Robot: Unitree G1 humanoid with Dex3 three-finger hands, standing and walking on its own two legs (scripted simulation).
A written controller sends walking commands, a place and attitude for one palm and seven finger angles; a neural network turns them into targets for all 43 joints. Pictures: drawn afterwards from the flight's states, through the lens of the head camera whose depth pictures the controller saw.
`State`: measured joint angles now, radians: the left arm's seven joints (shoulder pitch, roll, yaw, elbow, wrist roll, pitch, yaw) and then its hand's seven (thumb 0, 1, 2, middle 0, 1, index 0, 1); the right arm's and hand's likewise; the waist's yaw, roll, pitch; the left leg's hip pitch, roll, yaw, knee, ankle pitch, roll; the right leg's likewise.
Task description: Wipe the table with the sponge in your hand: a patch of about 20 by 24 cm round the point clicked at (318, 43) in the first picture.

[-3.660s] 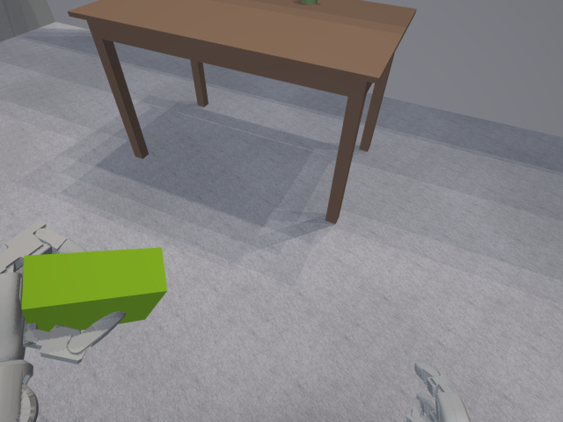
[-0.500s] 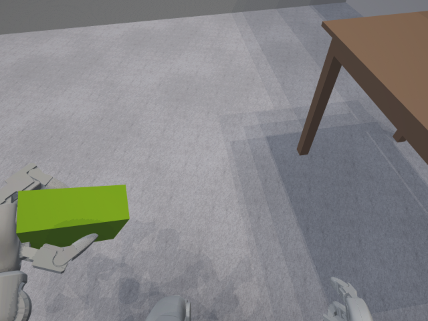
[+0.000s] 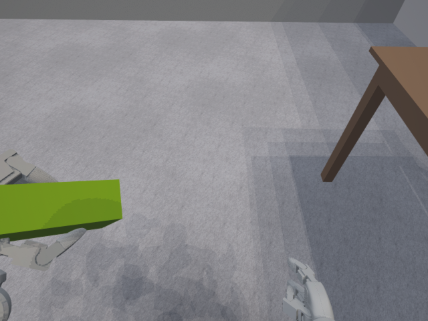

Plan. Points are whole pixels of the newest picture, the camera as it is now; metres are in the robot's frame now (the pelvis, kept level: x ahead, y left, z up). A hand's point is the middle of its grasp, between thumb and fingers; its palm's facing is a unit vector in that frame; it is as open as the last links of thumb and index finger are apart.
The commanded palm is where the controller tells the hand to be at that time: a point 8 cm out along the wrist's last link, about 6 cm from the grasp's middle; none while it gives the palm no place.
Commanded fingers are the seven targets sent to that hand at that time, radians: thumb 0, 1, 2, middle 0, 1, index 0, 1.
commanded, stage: turn to face it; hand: left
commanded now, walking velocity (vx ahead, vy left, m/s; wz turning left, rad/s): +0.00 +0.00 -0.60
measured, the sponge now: (77, 209) +0.21 +0.21 +0.17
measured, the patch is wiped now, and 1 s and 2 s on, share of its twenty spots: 0.00 0.00 0.00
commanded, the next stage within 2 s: none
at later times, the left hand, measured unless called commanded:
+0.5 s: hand (120, 184) +0.25 +0.17 +0.18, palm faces +0.19 -0.89 -0.42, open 9.4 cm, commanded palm +0.21 +0.21 +0.18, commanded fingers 0.00 0.10 1.30 -1.20 -1.60 -1.20 -1.60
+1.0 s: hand (231, 225) +0.21 +0.01 +0.17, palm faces -0.19 -0.81 -0.55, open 9.4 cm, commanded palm +0.19 +0.09 +0.18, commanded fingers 0.00 0.10 1.30 -1.20 -1.60 -1.20 -1.60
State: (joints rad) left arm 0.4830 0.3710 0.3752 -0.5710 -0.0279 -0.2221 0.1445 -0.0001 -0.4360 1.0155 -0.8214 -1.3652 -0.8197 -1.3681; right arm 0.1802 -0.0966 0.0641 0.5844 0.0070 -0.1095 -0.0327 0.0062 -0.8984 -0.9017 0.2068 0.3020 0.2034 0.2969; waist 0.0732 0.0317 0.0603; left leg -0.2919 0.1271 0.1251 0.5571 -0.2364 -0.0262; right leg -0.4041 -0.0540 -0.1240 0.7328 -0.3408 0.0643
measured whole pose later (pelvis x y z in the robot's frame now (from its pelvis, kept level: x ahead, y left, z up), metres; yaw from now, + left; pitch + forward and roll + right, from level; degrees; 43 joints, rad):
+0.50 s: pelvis -0.02 -0.01 +0.00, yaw -16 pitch +0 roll +1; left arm 0.47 0.40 0.41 -0.54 -0.02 -0.21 0.14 0.00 -0.44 1.02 -0.82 -1.36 -0.82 -1.36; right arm 0.22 -0.26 -0.04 0.54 0.01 0.01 -0.05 0.01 -0.91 -0.90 0.20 0.30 0.19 0.30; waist 0.02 -0.06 0.03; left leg -0.23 0.05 0.12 0.54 -0.30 -0.01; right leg -0.48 0.07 0.03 0.78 -0.35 0.00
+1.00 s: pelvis -0.10 -0.05 +0.00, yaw -35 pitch +1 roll +1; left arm 0.58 0.43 0.42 -0.60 -0.06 -0.18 0.13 0.00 -0.44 1.02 -0.83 -1.36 -0.82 -1.36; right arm 0.13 -0.25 -0.03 0.56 0.01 0.06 -0.02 0.01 -0.90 -0.90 0.20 0.30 0.20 0.30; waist -0.02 0.02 0.13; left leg -0.49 0.08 0.05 1.03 -0.43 -0.10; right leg -0.35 0.04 -0.01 0.53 -0.19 -0.07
